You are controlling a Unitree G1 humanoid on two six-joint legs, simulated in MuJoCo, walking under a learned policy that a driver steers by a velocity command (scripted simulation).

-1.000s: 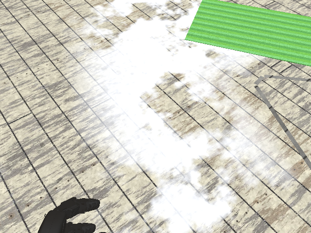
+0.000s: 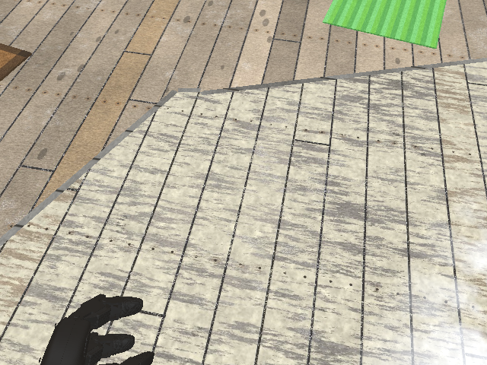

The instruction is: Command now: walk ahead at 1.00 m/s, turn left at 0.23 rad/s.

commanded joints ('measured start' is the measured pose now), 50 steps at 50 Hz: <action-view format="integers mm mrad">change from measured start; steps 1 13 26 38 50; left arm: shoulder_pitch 637 422 325 0 209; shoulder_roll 291 175 115 94 223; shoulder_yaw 118 116 94 50 124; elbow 105 179 109 -52 -24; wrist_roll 7 -28 -18 -3 -59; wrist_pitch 2 -27 22 68 11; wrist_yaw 51 -2 -23 -96 8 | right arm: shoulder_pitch -150 -524 -187 -117 -230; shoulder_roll -70 6 -58 -122 -147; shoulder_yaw -10 93 13 1 -3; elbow -98 -329 -208 -70 -278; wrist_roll -40 -36 -43 -8 10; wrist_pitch -20 -10 -13 -53 -10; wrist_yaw -10 59 -16 -12 -30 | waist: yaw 366 118 47 141 71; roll -64 -37 77 56 169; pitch -327 72 -96 73 -144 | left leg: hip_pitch -438 -644 -115 -242 -814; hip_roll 121 210 505 358 235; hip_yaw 69 236 -163 520 81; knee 890 338 -127 -204 1011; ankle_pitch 657 379 25 1090 -14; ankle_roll -25 -187 -37 -145 -262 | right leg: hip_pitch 786 131 -256 -1 391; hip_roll -182 -56 -56 18 -117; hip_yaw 220 340 93 -166 574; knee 97 -417 809 285 -191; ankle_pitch -365 -113 -266 45 318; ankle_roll -72 -186 -46 -102 -334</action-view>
